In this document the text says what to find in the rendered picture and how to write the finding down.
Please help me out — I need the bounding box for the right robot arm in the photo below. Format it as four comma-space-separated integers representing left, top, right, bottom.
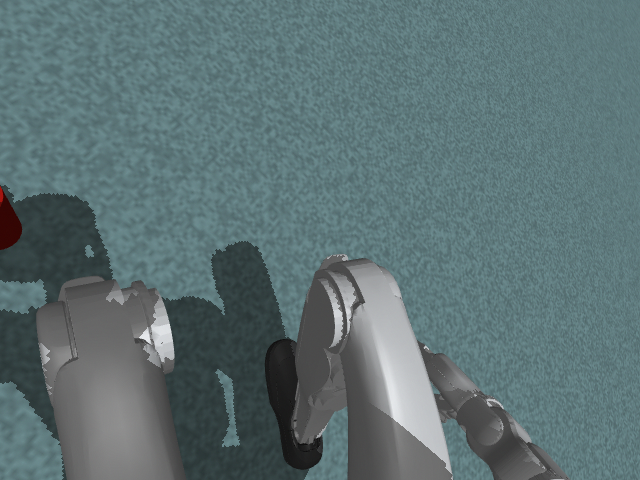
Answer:
456, 395, 571, 480

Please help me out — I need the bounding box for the right robot foot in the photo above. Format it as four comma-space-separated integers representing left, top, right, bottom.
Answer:
265, 339, 323, 470

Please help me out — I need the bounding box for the can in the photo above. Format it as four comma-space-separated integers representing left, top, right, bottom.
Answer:
0, 186, 22, 250

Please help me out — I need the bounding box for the right robot hand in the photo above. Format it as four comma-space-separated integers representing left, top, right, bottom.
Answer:
417, 340, 485, 423

